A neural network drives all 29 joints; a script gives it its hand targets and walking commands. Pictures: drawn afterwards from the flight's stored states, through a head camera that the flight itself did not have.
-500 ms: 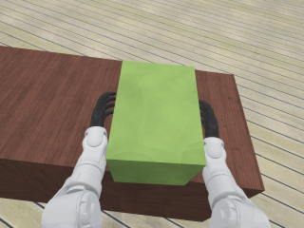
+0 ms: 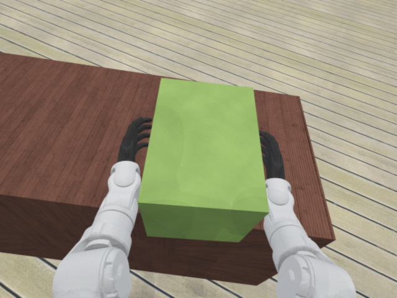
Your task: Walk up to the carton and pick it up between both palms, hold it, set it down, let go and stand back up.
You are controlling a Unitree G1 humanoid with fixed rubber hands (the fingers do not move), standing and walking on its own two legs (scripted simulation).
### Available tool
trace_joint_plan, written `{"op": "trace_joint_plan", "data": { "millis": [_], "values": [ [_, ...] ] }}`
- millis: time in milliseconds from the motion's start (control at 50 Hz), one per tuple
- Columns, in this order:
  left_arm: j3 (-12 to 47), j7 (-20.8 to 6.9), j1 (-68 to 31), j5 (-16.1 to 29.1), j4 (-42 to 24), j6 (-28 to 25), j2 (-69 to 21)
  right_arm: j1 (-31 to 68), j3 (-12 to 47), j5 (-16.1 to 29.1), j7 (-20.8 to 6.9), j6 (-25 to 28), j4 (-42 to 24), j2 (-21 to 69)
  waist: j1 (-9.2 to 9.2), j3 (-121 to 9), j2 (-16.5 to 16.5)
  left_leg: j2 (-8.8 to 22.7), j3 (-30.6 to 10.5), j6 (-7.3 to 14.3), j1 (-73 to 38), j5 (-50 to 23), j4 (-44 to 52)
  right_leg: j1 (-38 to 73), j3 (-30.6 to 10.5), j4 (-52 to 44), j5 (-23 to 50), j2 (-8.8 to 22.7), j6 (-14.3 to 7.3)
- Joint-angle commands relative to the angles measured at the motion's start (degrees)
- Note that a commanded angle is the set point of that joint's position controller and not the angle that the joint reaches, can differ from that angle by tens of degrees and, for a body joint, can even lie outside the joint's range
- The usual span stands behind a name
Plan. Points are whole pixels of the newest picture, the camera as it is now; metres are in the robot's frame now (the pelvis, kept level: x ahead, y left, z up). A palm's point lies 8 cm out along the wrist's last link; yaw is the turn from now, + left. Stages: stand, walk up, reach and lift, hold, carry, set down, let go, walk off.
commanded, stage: reach and lift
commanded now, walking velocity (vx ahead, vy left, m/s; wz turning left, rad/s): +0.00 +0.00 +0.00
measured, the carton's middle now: (200, 161) +0.43 +0.01 +0.01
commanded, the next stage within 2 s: none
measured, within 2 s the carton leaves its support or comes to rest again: neither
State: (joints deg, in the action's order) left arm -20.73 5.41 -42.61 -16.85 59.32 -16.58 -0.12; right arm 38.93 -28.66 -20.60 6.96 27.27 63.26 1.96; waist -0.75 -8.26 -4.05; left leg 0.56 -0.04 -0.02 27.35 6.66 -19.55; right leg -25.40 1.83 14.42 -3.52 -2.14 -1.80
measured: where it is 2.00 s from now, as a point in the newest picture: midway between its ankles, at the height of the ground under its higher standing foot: outside the picture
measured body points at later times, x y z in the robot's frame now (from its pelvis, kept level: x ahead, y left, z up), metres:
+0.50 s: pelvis +0.02 +0.00 +0.00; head +0.00 +0.03 +0.45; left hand +0.42 +0.17 +0.13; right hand +0.41 -0.14 +0.13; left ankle +0.01 +0.11 -0.74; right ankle +0.02 -0.10 -0.74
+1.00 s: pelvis +0.00 +0.02 +0.00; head -0.03 +0.05 +0.45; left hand +0.39 +0.17 +0.17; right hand +0.38 -0.14 +0.15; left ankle +0.01 +0.11 -0.74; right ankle +0.02 -0.10 -0.74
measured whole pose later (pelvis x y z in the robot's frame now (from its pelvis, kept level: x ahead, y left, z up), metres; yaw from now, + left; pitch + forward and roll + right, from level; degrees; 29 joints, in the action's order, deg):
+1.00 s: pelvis +0.00 +0.02 +0.00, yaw +1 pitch -7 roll -1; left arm -14.7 2.7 -37.1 -16.4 16.4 31.0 -2.4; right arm 35.3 -5.5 7.3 7.7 -8.9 35.9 -2.4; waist 4.1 3.0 -3.5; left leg -0.9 -0.4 1.7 3.8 10.9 -21.8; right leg -1.2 2.1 16.0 -7.7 -0.7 0.0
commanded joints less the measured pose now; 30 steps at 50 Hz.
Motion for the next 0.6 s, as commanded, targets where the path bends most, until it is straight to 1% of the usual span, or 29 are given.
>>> {"op": "trace_joint_plan", "data": {
  "millis": [0, 60, 120, 200, 260, 340, 440, 500, 580],
  "values": [
    [18.65, -5.97, -35.15, 0.34, -2.77, -2.25, -34.73, 38.18, 23.26, -2.73, -8.00, 2.52, -5.72, 32.52, -1.00, -39.94, 6.26, -0.07, 4.93, -2.74, -15.00, -11.39, -0.47, 22.79, 2.79, 3.56, 12.37, 1.14, 0.84],
    [19.50, -6.91, -35.04, 2.56, -2.11, -1.63, -34.30, 38.60, 27.48, 0.50, -7.45, 0.06, -7.41, 33.72, -1.10, -37.67, 4.00, -0.17, 4.20, -1.80, -14.26, -10.39, -0.02, 26.22, 1.66, 4.34, 15.96, 1.41, 1.88],
    [20.94, -7.72, -35.34, 4.83, -3.26, -0.90, -34.77, 39.00, 32.09, 4.55, -6.78, -2.87, -10.15, 35.36, -0.76, -35.48, 2.68, -0.52, 3.35, -1.39, -14.91, -10.74, 0.03, 28.99, 0.67, 4.86, 20.13, 1.60, 2.88],
    [22.51, -8.74, -35.24, 6.66, -6.40, 1.35, -35.35, 38.04, 36.72, 9.58, -5.64, -7.65, -13.59, 37.21, 0.46, -30.50, 1.65, -1.22, 2.18, -1.05, -16.34, -10.26, 0.43, 31.52, -0.52, 4.69, 23.30, 2.09, 3.94],
    [23.63, -9.71, -34.54, 7.15, -10.17, 4.58, -35.87, 36.97, 39.14, 13.16, -4.69, -11.40, -16.30, 38.00, 1.53, -26.40, 1.42, -1.76, 1.50, -0.94, -17.93, -10.08, 0.83, 32.94, -1.11, 4.12, 24.29, 2.32, 4.39],
    [26.20, -10.52, -33.62, 7.71, -19.00, 11.59, -36.99, 36.86, 42.15, 18.21, -3.68, -16.25, -22.34, 37.74, 2.58, -23.17, 1.95, -2.35, 0.76, -1.36, -21.18, -12.28, 0.57, 34.49, -1.27, 3.39, 24.57, 2.09, 4.56],
    [30.00, -10.96, -30.38, 8.66, -32.36, 25.14, -36.85, 37.69, 45.02, 24.13, -2.42, -23.50, -33.21, 34.63, 3.71, -19.21, 3.01, -2.79, -0.03, -2.15, -24.78, -15.00, -0.10, 34.60, -0.70, 2.29, 21.39, 1.29, 4.46],
    [31.17, -11.76, -27.62, 8.42, -36.76, 30.72, -36.59, 37.97, 45.81, 26.38, -2.01, -26.34, -37.46, 32.32, 4.52, -16.81, 4.49, -3.12, -0.48, -2.68, -25.65, -15.14, -0.19, 34.53, -0.23, 2.12, 19.81, 0.97, 4.38],
    [30.94, -12.65, -25.23, 6.77, -40.02, 35.68, -36.02, 37.13, 44.48, 27.68, -2.20, -28.46, -39.24, 29.24, 5.60, -12.80, 6.41, -2.86, -0.79, -3.24, -27.32, -14.17, 0.28, 33.06, 1.03, 1.63, 15.66, 0.48, 4.05]
  ]
}}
